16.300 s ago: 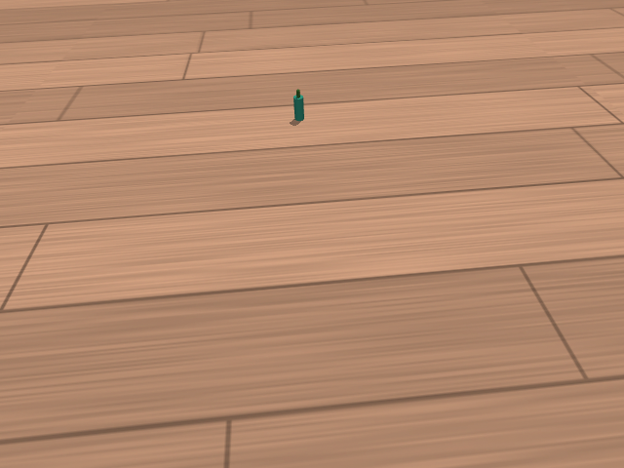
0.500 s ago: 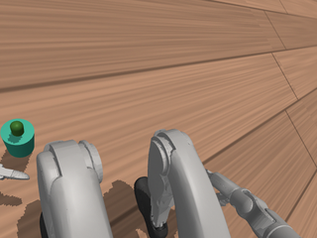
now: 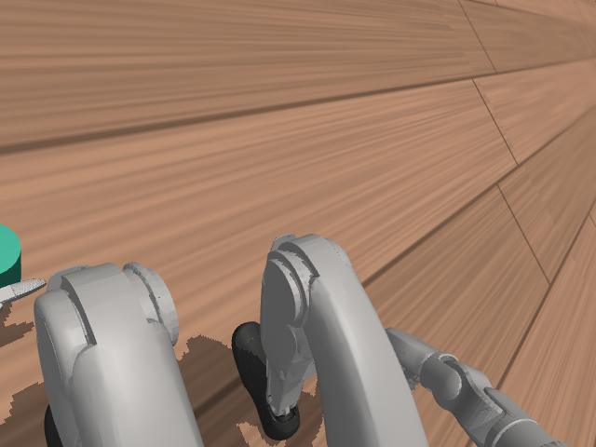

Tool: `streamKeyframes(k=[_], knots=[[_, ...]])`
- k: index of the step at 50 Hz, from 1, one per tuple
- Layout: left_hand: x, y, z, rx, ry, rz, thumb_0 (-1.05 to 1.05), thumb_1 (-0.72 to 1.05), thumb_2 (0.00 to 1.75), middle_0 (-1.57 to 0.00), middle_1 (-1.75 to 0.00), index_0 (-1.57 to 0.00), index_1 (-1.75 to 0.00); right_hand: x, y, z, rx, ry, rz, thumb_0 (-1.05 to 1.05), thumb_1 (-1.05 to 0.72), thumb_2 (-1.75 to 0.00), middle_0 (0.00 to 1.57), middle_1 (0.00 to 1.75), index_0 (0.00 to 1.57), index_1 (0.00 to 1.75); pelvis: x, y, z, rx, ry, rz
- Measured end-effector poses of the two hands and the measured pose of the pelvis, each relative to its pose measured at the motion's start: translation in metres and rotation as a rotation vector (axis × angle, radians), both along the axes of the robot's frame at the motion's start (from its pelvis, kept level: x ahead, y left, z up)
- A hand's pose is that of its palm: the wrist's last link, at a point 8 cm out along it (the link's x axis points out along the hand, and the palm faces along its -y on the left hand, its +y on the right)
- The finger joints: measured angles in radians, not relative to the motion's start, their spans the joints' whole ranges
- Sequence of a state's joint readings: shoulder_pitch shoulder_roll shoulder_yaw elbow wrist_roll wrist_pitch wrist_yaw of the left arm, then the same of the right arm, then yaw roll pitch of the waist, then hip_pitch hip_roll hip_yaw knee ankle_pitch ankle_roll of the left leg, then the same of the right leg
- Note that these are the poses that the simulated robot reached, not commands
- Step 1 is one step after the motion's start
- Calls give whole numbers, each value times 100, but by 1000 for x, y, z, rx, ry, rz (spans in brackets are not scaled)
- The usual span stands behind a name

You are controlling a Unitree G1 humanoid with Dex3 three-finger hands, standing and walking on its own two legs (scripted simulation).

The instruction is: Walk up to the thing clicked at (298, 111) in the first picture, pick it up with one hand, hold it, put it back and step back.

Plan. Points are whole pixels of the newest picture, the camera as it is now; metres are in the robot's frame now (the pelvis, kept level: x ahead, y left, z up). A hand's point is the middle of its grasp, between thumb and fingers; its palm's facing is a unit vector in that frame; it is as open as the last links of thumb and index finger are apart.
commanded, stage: close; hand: left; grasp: from the side
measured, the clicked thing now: out of the picture +0.38 +0.26 -0.18
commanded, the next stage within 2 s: settle in 0.36 s
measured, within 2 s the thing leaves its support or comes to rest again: leaves its support in 0.66 s
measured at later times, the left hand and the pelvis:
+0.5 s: hand out of the picture +0.38 +0.26 -0.17, palm faces +0.25 -0.97 +0.00, open 8.8 cm; pelvis +0.00 +0.00 +0.00, yaw -1 degrees
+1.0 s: hand out of the picture +0.37 +0.28 -0.10, palm faces +0.26 -0.97 -0.02, open 8.7 cm; pelvis +0.01 -0.01 +0.02, yaw +1 degrees
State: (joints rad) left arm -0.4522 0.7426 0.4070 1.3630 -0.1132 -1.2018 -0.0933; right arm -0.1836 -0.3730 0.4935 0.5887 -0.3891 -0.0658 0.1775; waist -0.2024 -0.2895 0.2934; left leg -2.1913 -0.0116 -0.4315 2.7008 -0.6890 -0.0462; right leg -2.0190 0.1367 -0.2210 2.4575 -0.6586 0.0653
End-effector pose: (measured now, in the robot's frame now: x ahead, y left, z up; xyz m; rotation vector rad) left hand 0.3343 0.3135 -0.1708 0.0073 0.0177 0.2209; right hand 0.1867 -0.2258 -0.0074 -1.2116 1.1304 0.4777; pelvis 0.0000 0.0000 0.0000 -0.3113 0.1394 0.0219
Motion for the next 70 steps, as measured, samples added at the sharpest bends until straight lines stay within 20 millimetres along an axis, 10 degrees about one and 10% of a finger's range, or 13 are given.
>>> streamKeyframes(k=[11,35,70], knots=[[11,-11,5,-14,7,-11,0,24,53,-53,-48,-50,-48,5,8,3,30,-31,-6,0,-87,-89,21,30,20,30,0,2,3,-10,5,-14],[5,5,13,9,-18,48,6,-7,94,-83,-104,-70,-102,-2,-2,4,12,7,-60,0,-89,-90,21,30,20,30,0,1,6,-5,23,-11],[-16,6,163,66,7,26,5,-13,104,-86,-104,-73,-103,53,1,-19,357,-124,-366,0,-89,-89,21,30,20,30,17,-18,52,107,300,62]])
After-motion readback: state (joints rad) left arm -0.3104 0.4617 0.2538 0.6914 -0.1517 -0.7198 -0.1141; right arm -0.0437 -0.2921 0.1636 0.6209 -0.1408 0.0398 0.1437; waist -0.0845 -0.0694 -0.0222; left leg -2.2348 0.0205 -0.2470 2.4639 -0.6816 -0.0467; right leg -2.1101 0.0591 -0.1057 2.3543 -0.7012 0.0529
